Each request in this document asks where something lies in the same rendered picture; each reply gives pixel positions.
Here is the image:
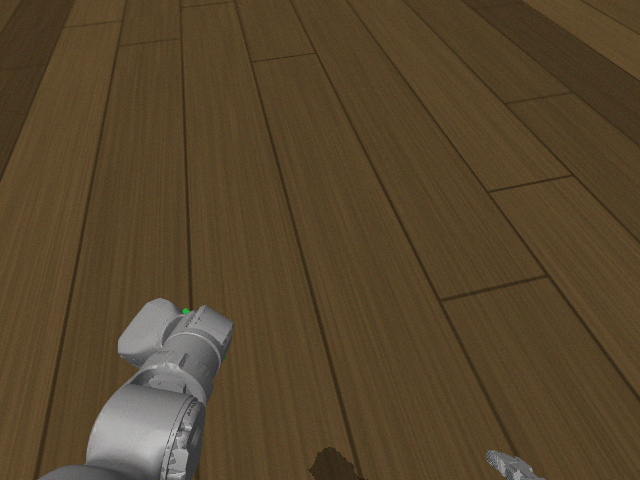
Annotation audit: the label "cube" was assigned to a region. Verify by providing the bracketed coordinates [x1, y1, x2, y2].
[182, 308, 226, 359]

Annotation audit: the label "right robot hand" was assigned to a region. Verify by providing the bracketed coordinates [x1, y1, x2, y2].
[486, 450, 546, 480]

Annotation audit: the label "left robot hand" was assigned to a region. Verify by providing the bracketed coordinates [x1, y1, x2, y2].
[118, 298, 184, 370]

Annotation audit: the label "left robot arm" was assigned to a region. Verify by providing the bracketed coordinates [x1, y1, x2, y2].
[38, 305, 234, 480]

